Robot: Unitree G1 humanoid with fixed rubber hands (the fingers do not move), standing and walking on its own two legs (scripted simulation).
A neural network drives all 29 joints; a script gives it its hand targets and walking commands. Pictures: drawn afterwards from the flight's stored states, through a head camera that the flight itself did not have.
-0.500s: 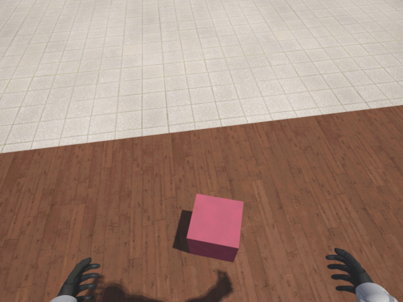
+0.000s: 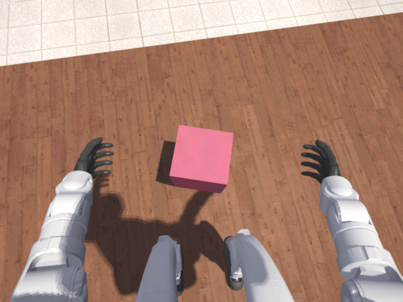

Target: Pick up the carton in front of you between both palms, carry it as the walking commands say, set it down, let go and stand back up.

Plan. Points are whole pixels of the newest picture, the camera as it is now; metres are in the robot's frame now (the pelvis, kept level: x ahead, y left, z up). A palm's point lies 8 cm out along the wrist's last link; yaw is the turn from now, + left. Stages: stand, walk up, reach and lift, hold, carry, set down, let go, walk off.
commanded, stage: reach and lift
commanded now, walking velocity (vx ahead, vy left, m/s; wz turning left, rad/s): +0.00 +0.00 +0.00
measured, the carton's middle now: (201, 162) +0.50 -0.02 -0.57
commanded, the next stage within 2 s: none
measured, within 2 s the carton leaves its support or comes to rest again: neither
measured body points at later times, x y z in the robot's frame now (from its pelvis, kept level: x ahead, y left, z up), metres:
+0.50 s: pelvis -0.04 +0.02 -0.06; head +0.28 +0.02 +0.26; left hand +0.55 +0.16 -0.16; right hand +0.46 -0.22 -0.15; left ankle +0.04 +0.12 -0.66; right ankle +0.04 -0.13 -0.66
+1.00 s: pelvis -0.04 +0.01 -0.19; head +0.32 +0.02 +0.09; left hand +0.55 +0.15 -0.35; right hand +0.47 -0.23 -0.34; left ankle +0.04 +0.12 -0.66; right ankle +0.04 -0.13 -0.66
